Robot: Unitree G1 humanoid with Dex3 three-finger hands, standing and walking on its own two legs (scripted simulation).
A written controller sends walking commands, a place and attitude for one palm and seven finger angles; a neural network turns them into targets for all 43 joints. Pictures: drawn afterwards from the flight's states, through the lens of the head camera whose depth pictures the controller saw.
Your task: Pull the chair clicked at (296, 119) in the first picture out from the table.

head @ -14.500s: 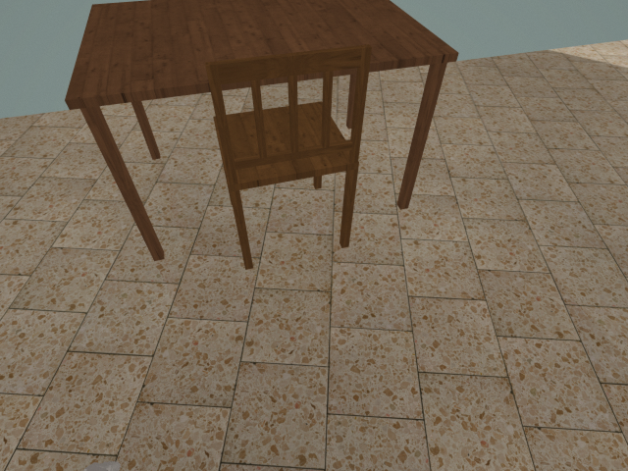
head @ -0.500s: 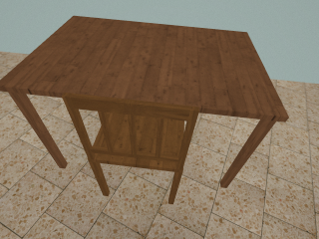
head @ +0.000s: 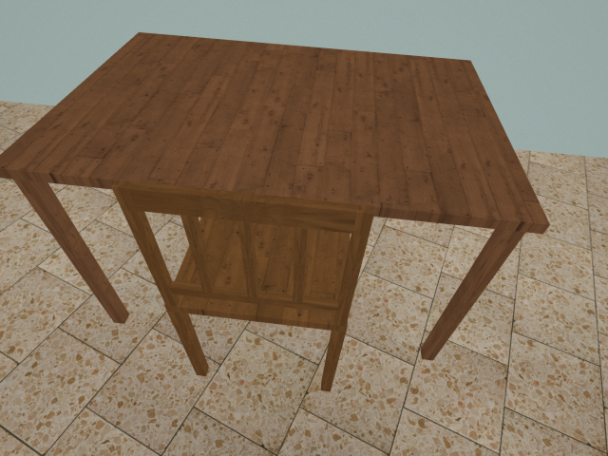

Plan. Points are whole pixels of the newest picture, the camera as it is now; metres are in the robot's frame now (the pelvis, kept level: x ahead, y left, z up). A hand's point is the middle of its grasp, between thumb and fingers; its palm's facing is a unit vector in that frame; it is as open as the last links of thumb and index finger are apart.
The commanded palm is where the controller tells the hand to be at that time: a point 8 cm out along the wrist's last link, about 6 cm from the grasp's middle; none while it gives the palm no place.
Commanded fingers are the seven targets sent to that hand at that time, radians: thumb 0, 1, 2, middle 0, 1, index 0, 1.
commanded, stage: look again from close up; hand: left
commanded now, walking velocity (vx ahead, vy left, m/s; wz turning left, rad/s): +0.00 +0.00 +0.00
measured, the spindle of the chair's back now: (249, 260) +0.49 +0.14 -0.12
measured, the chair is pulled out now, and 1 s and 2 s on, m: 0.00 0.00 0.00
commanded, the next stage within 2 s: none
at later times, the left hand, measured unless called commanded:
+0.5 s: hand out of the picture -0.04 +0.12 -0.18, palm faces +0.06 -0.99 -0.12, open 7.4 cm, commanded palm none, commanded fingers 0.00 0.90 0.90 -0.20 -0.30 -0.20 -0.30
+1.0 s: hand out of the picture -0.04 +0.12 -0.18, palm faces +0.07 -0.99 -0.13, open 7.4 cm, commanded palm none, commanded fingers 0.00 0.90 0.90 -0.20 -0.30 -0.20 -0.30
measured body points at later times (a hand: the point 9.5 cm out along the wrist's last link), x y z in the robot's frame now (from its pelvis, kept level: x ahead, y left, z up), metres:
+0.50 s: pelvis +0.00 -0.01 +0.00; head +0.01 -0.01 +0.45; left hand -0.04 +0.17 -0.16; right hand -0.03 -0.21 -0.16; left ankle -0.02 +0.04 -0.74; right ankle -0.01 -0.14 -0.74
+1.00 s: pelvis +0.00 -0.02 +0.00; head +0.01 -0.02 +0.45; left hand -0.04 +0.17 -0.16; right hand -0.02 -0.22 -0.16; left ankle -0.02 +0.04 -0.74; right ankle -0.01 -0.14 -0.74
